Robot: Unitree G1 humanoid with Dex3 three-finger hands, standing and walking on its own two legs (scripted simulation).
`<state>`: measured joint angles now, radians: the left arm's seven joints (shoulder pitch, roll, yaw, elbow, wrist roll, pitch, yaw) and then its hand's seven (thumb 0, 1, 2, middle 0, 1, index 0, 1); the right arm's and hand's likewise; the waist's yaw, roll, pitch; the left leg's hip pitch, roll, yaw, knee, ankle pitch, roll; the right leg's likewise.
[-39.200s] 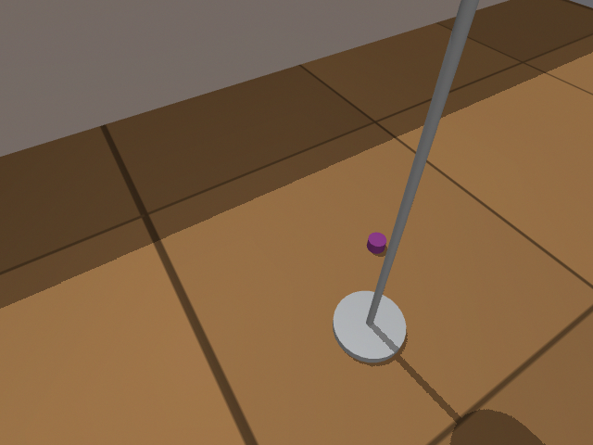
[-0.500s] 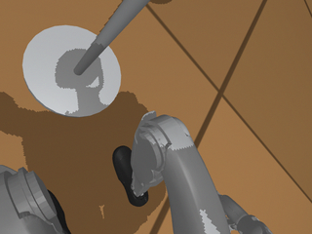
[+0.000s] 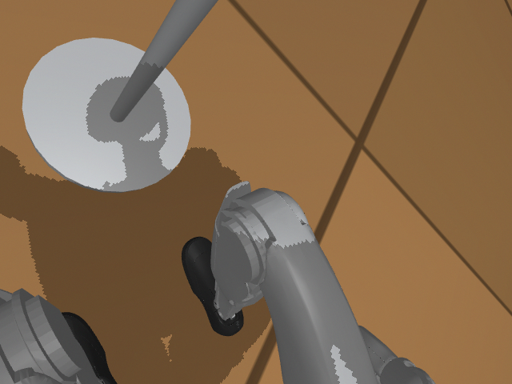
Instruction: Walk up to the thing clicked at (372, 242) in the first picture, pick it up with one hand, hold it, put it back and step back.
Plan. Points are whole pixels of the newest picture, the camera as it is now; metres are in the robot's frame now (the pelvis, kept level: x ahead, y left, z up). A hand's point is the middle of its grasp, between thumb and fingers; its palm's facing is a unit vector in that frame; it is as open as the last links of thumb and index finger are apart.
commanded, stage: rest palm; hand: left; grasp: from above
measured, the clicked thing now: out of the picture +0.48 +0.39 -0.28
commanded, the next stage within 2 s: none
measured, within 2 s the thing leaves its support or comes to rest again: neither
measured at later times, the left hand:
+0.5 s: hand out of the picture +0.47 +0.38 -0.25, palm faces -0.44 -0.18 -0.88, open 14.0 cm
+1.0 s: hand out of the picture +0.47 +0.37 -0.25, palm faces -0.42 -0.18 -0.89, open 13.7 cm
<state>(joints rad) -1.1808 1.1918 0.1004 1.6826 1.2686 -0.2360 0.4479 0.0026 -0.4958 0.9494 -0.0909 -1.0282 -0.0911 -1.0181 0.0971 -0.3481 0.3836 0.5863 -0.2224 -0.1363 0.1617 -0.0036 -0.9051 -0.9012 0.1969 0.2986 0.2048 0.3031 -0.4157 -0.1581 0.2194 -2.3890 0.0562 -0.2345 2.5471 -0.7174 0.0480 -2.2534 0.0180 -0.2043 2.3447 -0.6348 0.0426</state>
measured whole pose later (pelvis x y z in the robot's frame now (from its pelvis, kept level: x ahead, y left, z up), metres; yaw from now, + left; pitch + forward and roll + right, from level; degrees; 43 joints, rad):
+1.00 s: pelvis +0.00 +0.00 +0.00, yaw -1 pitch +29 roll -17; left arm -1.19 1.22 0.10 1.66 1.27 -0.25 0.47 0.00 -0.45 0.95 -0.11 -1.02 -0.11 -1.01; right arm 0.08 -0.35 0.39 0.58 -0.24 -0.13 0.15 0.00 -0.90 -0.90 0.20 0.30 0.20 0.30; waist -0.41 -0.17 0.23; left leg -2.38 0.06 -0.26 2.55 -0.73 0.05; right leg -2.24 0.03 -0.22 2.33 -0.64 0.05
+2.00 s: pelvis +0.00 +0.00 +0.00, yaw -1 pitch +28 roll -17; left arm -1.16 1.22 0.09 1.65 1.25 -0.26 0.43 0.00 -0.43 0.93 -0.10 -1.03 -0.11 -1.01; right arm 0.07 -0.35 0.42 0.58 -0.24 -0.12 0.15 0.00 -0.90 -0.90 0.20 0.30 0.20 0.30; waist -0.41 -0.18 0.25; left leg -2.38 0.06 -0.26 2.55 -0.72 0.04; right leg -2.24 0.03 -0.22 2.33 -0.63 0.05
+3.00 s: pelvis +0.00 +0.00 +0.00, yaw -2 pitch +29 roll -17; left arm -1.17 1.21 0.08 1.66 1.25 -0.26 0.45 0.00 -0.42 0.92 -0.10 -1.03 -0.11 -1.00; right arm 0.06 -0.35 0.41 0.59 -0.24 -0.13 0.14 0.00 -0.89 -0.90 0.20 0.30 0.20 0.30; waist -0.41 -0.17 0.23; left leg -2.38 0.06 -0.26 2.56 -0.73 0.05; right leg -2.24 0.03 -0.22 2.33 -0.63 0.05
